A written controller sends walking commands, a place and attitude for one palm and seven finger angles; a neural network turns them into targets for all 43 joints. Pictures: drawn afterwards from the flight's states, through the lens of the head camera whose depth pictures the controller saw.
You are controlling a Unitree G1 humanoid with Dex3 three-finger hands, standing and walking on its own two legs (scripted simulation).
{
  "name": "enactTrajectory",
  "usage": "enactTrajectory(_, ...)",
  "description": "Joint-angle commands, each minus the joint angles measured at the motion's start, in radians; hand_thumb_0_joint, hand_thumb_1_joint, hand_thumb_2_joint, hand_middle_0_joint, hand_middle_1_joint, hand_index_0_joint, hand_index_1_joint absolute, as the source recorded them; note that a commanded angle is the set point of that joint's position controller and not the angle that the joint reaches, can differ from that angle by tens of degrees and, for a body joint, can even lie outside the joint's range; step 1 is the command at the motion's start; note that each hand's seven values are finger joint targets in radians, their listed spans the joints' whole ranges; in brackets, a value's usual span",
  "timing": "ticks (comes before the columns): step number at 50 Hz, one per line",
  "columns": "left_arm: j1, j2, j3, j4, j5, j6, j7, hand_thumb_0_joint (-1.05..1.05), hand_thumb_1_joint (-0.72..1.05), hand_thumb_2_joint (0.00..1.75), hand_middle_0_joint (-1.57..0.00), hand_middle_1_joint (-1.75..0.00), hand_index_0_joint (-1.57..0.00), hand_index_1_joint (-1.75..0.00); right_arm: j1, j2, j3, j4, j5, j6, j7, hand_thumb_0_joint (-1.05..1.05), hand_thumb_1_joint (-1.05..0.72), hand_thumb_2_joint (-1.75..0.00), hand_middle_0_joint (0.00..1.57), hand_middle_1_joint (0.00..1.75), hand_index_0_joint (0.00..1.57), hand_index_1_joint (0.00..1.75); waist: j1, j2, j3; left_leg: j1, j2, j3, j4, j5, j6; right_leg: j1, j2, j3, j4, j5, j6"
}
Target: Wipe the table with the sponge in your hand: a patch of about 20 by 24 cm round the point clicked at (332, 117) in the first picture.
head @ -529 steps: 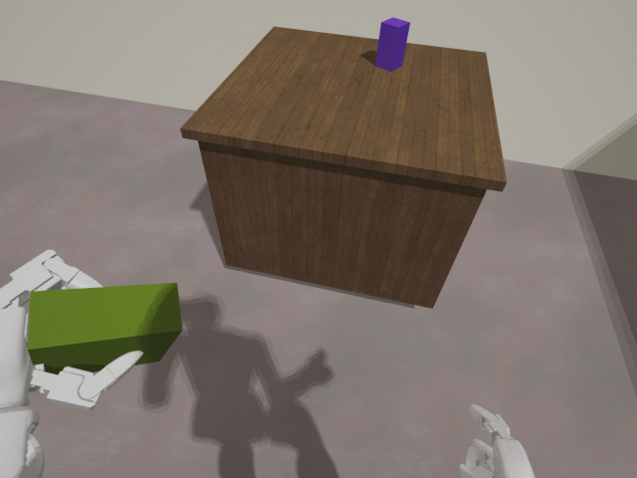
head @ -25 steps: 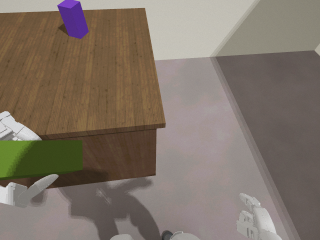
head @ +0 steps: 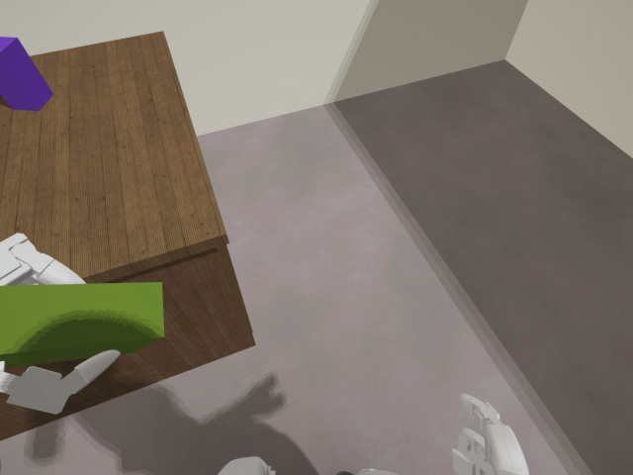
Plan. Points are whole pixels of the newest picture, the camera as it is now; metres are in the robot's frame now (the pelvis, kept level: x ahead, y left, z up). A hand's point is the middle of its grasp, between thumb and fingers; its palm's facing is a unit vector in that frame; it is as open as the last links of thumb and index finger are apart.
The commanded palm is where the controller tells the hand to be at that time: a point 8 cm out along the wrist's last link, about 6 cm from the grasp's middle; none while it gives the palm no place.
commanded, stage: come to a stop and stand still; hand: left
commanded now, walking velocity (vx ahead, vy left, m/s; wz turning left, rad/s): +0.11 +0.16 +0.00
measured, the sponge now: (100, 324) +0.23 +0.20 +0.15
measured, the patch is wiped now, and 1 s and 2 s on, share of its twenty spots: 0.00 0.00 0.00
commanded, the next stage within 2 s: look again from close up in 1.30 s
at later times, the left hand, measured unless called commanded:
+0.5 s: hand (28, 368) +0.19 +0.24 +0.16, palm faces +0.41 -0.82 -0.40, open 9.2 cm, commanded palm +0.13 +0.28 +0.18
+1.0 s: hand out of the picture +0.23 +0.31 +0.14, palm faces +0.33 -0.85 -0.41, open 9.2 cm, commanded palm +0.17 +0.34 +0.18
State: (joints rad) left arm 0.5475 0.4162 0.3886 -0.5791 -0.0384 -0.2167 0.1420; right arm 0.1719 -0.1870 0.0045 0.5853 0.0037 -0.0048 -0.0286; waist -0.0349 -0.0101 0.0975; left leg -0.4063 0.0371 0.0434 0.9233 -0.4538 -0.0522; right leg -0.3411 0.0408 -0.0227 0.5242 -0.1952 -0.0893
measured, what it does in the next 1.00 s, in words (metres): steps on the spot: left foot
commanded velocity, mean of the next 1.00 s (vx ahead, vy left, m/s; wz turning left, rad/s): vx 0.03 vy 0.02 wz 0.00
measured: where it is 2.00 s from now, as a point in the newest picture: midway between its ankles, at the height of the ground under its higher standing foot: outside the picture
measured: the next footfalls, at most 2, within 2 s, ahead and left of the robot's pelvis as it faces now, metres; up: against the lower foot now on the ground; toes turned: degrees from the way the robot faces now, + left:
left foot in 0.16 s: +0.02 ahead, +0.14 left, +0.00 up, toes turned +3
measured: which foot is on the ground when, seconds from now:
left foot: up 0.00-0.14, down 0.16-1.00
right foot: down 0.00-1.00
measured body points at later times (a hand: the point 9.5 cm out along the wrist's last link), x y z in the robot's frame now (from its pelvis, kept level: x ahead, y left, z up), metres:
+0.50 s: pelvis -0.02 +0.00 +0.00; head -0.01 -0.01 +0.45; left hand +0.16 +0.28 +0.18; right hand +0.15 -0.22 -0.10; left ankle -0.03 +0.13 -0.72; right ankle +0.05 -0.06 -0.74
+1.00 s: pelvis +0.00 +0.06 +0.00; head +0.03 +0.09 +0.45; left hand +0.21 +0.35 +0.16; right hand +0.16 -0.15 -0.08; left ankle -0.02 +0.14 -0.74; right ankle +0.05 -0.06 -0.74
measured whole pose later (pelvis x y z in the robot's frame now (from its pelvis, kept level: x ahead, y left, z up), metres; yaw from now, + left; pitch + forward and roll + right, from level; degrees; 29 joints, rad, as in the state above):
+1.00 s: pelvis +0.00 +0.06 +0.00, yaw +0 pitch -1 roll +0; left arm 0.39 0.38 0.34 -0.39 0.00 -0.23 0.06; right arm 0.28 -0.18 0.04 0.57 -0.01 -0.16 -0.01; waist 0.03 -0.07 0.07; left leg -0.16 -0.04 0.09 0.49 -0.31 0.06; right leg -0.28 -0.01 0.00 0.50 -0.19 0.01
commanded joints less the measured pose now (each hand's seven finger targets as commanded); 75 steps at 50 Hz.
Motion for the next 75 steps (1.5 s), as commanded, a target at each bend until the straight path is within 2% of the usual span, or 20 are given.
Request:
enactTrajectory(1,0.026,0.146,0.152,-0.117,-0.008,-0.045,0.037,0.00,0.10,1.30,-1.20,-1.60,-1.20,-1.60,-0.071,-0.108,-0.035,-0.157,0.010,-0.048,-0.015,0.00,-0.90,-0.90,0.20,0.30,0.20,0.30,0.045,-0.102,-0.270,0.034,-0.009,-0.013,-0.194,0.011,0.030,0.235,-0.292,0.310,-0.238,0.136,-0.064)
enactTrajectory(5,-0.023,0.134,0.098,-0.136,0.009,-0.037,0.036,0.00,0.10,1.30,-1.20,-1.60,-1.20,-1.60,-0.030,-0.129,-0.046,-0.151,0.006,-0.045,-0.019,0.00,-0.90,-0.90,0.20,0.30,0.20,0.30,0.027,-0.080,-0.248,0.197,-0.025,0.006,-0.475,0.082,0.062,0.167,-0.254,0.287,-0.280,-0.169,-0.007)
enactTrajectory(8,-0.074,0.140,0.077,-0.173,0.020,-0.054,0.032,0.00,0.10,1.30,-1.20,-1.60,-1.20,-1.60,-0.036,-0.161,-0.060,-0.171,0.002,-0.054,-0.033,0.00,-0.90,-0.90,0.20,0.30,0.20,0.30,0.034,0.112,-0.176,0.230,0.122,-0.147,-0.627,0.035,0.144,0.080,-0.108,0.181,-0.142,-0.254,0.067)
enactTrajectory(11,-0.158,0.152,0.081,-0.173,0.033,-0.057,0.030,0.00,0.10,1.30,-1.20,-1.60,-1.20,-1.60,-0.059,-0.150,-0.049,-0.164,0.008,-0.067,-0.044,0.00,-0.90,-0.90,0.20,0.30,0.20,0.30,0.037,0.224,-0.090,-0.054,0.187,-0.212,-0.703,-0.258,0.173,0.163,-0.051,0.067,0.026,-0.210,0.084)
enactTrajectory(13,-0.142,0.123,0.064,-0.087,0.036,-0.047,0.028,0.00,0.10,1.30,-1.20,-1.60,-1.20,-1.60,-0.049,-0.151,-0.050,-0.148,0.002,-0.080,-0.049,0.00,-0.90,-0.90,0.20,0.30,0.20,0.30,0.035,0.192,-0.066,-0.100,0.158,-0.164,-0.635,-0.203,0.158,0.189,-0.055,0.061,0.013,-0.162,0.085)
enactTrajectory(15,-0.190,0.113,0.046,-0.098,0.036,-0.049,0.024,0.00,0.10,1.30,-1.20,-1.60,-1.20,-1.60,-0.041,-0.147,-0.050,-0.142,0.000,-0.092,-0.046,0.00,-0.90,-0.90,0.20,0.30,0.20,0.30,0.033,0.131,-0.077,-0.064,0.088,-0.095,-0.527,-0.152,0.128,0.156,-0.093,0.139,-0.097,-0.238,0.065)
enactTrajectory(18,-0.207,0.130,0.057,-0.086,0.030,-0.048,0.022,0.00,0.10,1.30,-1.20,-1.60,-1.20,-1.60,-0.024,-0.126,-0.044,-0.128,-0.003,-0.098,-0.034,0.00,-0.90,-0.90,0.20,0.30,0.20,0.30,0.029,-0.074,-0.113,0.018,-0.014,-0.020,-0.280,-0.040,0.078,0.081,-0.272,0.438,-0.317,-0.416,-0.005)
enactTrajectory(20,-0.209,0.133,0.059,-0.071,0.029,-0.047,0.027,0.00,0.10,1.30,-1.20,-1.60,-1.20,-1.60,-0.032,-0.115,-0.039,-0.123,-0.001,-0.094,-0.026,0.00,-0.90,-0.90,0.20,0.30,0.20,0.30,0.037,-0.135,-0.132,0.030,-0.025,-0.040,-0.177,-0.007,0.067,0.099,-0.332,0.485,-0.384,-0.419,-0.026)
enactTrajectory(24,-0.141,0.136,0.075,-0.090,0.026,-0.050,0.032,0.00,0.10,1.30,-1.20,-1.60,-1.20,-1.60,-0.038,-0.097,-0.016,-0.118,-0.006,-0.085,-0.024,0.00,-0.90,-0.90,0.20,0.30,0.20,0.30,0.040,-0.053,-0.200,0.153,-0.025,-0.027,-0.386,0.097,0.065,0.174,-0.271,0.281,-0.262,-0.043,-0.030)
enactTrajectory(29,-0.120,0.132,0.066,-0.119,0.021,-0.051,0.023,0.00,0.10,1.30,-1.20,-1.60,-1.20,-1.60,-0.048,-0.123,-0.025,-0.146,0.001,-0.081,-0.031,0.00,-0.90,-0.90,0.20,0.30,0.20,0.30,0.050,0.066,-0.166,0.155,0.091,-0.102,-0.577,0.134,0.098,0.163,-0.127,0.170,-0.195,-0.132,0.071)
enactTrajectory(30,-1.166,0.882,0.622,-0.283,0.122,-0.117,0.012,0.00,0.10,1.30,-1.20,-1.60,-1.20,-1.60,0.103,-0.129,-0.049,-0.090,-0.033,-0.159,-0.044,0.00,-0.90,-0.90,0.20,0.30,0.20,0.30,0.057,-0.091,-0.030,0.038,0.029,0.008,-0.415,0.193,0.086,0.079,-0.099,0.199,-0.262,-0.002,0.175)
enactTrajectory(31,-1.070,0.641,0.458,0.041,0.066,-0.111,-0.013,0.00,0.10,1.30,-1.20,-1.60,-1.20,-1.60,0.061,-0.080,-0.032,-0.036,-0.008,-0.168,-0.036,0.00,-0.90,-0.90,0.20,0.30,0.20,0.30,0.034,0.018,-0.175,0.153,0.012,-0.033,-0.390,0.154,0.072,0.104,-0.229,0.236,-0.234,-0.077,0.028)
enactTrajectory(32,-0.713,0.293,0.205,0.314,0.037,-0.084,-0.056,0.00,0.10,1.30,-1.20,-1.60,-1.20,-1.60,0.037,-0.079,-0.034,-0.062,-0.014,-0.186,-0.026,0.00,-0.90,-0.90,0.20,0.30,0.20,0.30,0.047,0.039,-0.268,0.237,-0.028,-0.027,-0.421,0.144,0.059,0.128,-0.197,0.285,-0.194,0.035,0.013)
enactTrajectory(33,-0.531,0.213,0.129,0.306,0.022,-0.096,-0.083,0.00,0.10,1.30,-1.20,-1.60,-1.20,-1.60,0.033,-0.115,-0.041,-0.115,-0.004,-0.195,-0.014,0.00,-0.90,-0.90,0.20,0.30,0.20,0.30,0.079,0.071,-0.261,0.228,-0.053,0.014,-0.434,0.103,0.064,0.149,-0.186,0.284,-0.234,-0.018,0.062)
enactTrajectory(36,-0.197,-0.003,-0.074,0.113,-0.017,-0.091,-0.093,0.00,0.10,1.30,-1.20,-1.60,-1.20,-1.60,0.002,-0.121,-0.033,-0.160,0.022,-0.196,0.045,0.00,-0.90,-0.90,0.20,0.30,0.20,0.30,0.082,0.097,-0.168,0.171,0.012,-0.052,-0.597,0.105,0.088,0.186,-0.120,0.160,-0.192,-0.141,0.072)
enactTrajectory(40,-0.178,0.127,0.055,0.016,0.011,-0.074,-0.048,0.00,0.10,1.30,-1.20,-1.60,-1.20,-1.60,-0.012,-0.143,-0.024,-0.188,0.026,-0.196,0.039,0.00,-0.90,-0.90,0.20,0.30,0.20,0.30,0.086,-0.039,-0.127,0.020,0.108,-0.129,-0.700,0.106,0.108,0.259,-0.050,0.040,-0.037,-0.014,0.084)
enactTrajectory(41,-0.233,0.203,0.125,-0.033,0.015,-0.081,-0.038,0.00,0.10,1.30,-1.20,-1.60,-1.20,-1.60,-0.020,-0.151,-0.024,-0.189,0.021,-0.194,0.032,0.00,-0.90,-0.90,0.20,0.30,0.20,0.30,0.083,0.014,-0.136,0.021,0.105,-0.124,-0.707,0.110,0.103,0.261,-0.046,0.042,-0.021,-0.013,0.085)
enactTrajectory(48,-0.380,0.173,0.122,-0.137,0.017,-0.117,-0.041,0.00,0.10,1.30,-1.20,-1.60,-1.20,-1.60,-0.024,-0.131,-0.019,-0.194,-0.004,-0.222,0.015,0.00,-0.90,-0.90,0.20,0.30,0.20,0.30,0.066,0.189,-0.204,0.146,0.061,-0.063,-0.580,0.394,0.065,0.253,-0.058,0.036,-0.002,0.194,0.062)
enactTrajectory(57,-0.230,0.082,0.048,-0.067,0.010,-0.078,-0.044,0.00,0.10,1.30,-1.20,-1.60,-1.20,-1.60,-0.011,-0.134,-0.028,-0.178,-0.007,-0.186,0.029,0.00,-0.90,-0.90,0.20,0.30,0.20,0.30,0.055,0.090,-0.247,0.270,0.050,-0.045,-0.504,0.760,-0.008,0.202,-0.046,0.016,-0.025,0.313,0.063)
enactTrajectory(75,-0.236,0.103,0.055,-0.094,0.001,-0.048,-0.021,0.00,0.10,1.30,-1.20,-1.60,-1.20,-1.60,-0.043,-0.137,-0.026,-0.209,-0.012,-0.141,-0.011,0.00,-0.90,-0.90,0.20,0.30,0.20,0.30,0.061,0.071,-0.243,0.172,0.016,-0.030,-0.550,0.452,0.017,0.285,-0.060,0.063,-0.088,0.310,0.062)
